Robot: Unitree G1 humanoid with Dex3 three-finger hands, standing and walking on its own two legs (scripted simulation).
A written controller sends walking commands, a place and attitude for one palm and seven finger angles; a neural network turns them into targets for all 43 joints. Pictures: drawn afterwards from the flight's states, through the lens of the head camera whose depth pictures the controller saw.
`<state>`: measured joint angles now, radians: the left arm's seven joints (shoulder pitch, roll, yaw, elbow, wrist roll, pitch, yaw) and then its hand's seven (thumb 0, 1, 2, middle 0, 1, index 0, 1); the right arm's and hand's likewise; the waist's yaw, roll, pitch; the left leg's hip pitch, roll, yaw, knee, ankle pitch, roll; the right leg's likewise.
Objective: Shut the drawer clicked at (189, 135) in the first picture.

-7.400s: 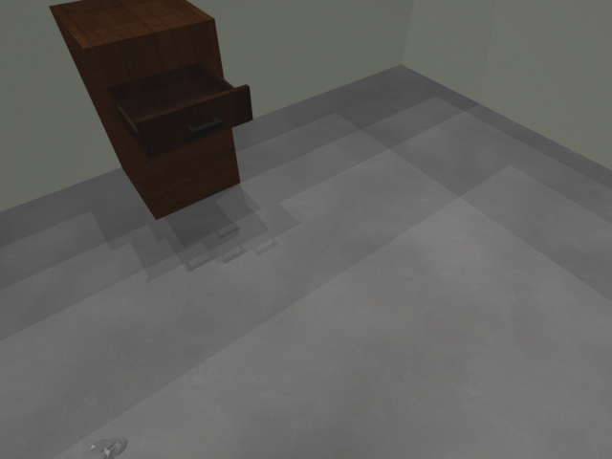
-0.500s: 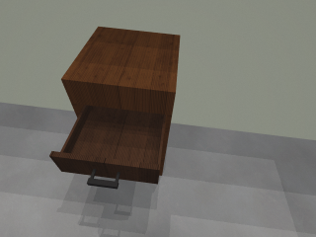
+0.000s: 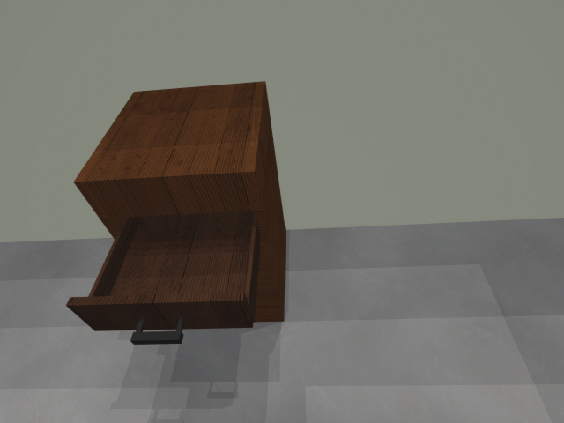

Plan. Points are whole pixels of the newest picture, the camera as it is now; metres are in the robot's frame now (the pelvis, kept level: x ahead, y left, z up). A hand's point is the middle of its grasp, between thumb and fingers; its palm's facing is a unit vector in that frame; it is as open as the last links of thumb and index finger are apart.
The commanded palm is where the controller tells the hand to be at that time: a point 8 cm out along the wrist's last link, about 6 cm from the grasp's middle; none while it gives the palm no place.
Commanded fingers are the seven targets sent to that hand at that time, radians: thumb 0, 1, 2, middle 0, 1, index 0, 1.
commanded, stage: come to a stop and stand still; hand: left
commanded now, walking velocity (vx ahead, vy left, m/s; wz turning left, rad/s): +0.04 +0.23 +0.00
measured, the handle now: (159, 329) +0.35 +0.32 -0.22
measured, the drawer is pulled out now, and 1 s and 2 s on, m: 0.25 0.25 0.25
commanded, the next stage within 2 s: look again from close up in 1.84 s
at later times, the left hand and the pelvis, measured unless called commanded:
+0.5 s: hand out of the picture -0.06 +0.21 -0.18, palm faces +0.14 -0.97 -0.21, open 7.3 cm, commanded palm none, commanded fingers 0.00 0.90 0.90 -0.20 -0.30 -0.20 -0.30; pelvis -0.02 +0.04 -0.01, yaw +2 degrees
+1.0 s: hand out of the picture +0.00 +0.22 -0.18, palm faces +0.06 -0.98 -0.20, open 7.3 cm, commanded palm none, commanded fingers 0.00 0.90 0.90 -0.20 -0.30 -0.20 -0.30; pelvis +0.01 +0.04 +0.00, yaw +1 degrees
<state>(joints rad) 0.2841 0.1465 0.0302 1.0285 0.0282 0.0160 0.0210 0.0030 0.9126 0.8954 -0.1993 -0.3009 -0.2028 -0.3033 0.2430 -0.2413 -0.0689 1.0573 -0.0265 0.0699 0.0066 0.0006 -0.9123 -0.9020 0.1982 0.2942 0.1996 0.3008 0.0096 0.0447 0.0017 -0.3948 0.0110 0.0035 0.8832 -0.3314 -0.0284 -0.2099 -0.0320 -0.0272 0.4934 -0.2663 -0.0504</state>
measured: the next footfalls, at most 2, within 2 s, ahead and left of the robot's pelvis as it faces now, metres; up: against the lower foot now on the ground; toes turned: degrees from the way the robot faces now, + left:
left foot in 0.46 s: +0.00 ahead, +0.16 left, +0.00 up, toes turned +3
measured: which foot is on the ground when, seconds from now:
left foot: up 0.00-0.44, down 0.46-1.00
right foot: down 0.00-1.00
